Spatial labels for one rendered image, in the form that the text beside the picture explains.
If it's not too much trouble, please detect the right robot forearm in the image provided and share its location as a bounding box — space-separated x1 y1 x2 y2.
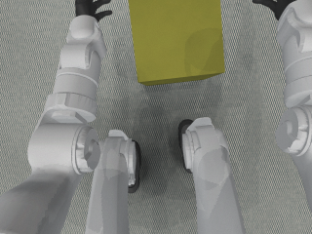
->
276 0 312 108

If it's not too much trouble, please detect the robot right hand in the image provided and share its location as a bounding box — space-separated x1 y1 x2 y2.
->
252 0 296 20

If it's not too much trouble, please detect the robot left upper arm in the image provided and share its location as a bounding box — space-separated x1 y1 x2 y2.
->
0 123 101 234

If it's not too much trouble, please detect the left robot forearm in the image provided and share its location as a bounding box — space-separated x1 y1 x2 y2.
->
27 15 107 165

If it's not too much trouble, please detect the carton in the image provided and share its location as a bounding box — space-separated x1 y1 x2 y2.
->
128 0 225 86

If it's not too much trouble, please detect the robot right upper arm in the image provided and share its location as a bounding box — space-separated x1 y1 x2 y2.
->
275 104 312 214

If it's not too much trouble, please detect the right robot shin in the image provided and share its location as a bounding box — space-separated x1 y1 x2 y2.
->
187 117 229 154

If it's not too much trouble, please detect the robot left hand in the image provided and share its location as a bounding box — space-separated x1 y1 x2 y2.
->
75 0 113 22

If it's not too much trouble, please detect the left robot thigh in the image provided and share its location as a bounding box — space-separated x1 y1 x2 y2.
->
85 136 137 234

